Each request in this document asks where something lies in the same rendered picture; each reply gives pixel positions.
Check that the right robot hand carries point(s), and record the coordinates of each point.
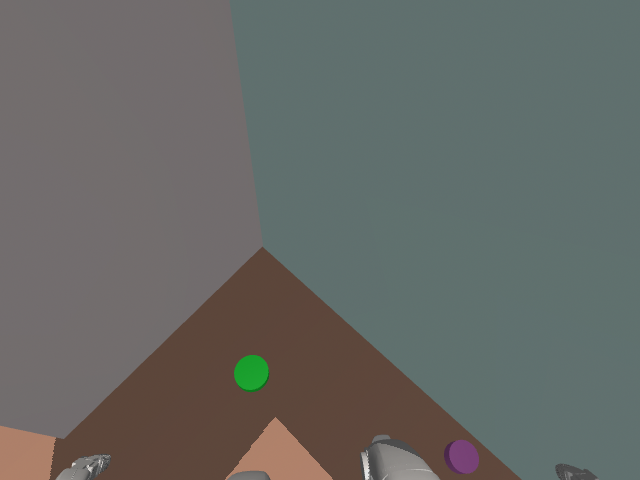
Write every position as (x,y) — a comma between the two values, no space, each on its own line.
(567,472)

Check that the left robot hand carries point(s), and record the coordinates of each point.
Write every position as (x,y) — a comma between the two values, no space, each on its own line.
(86,468)

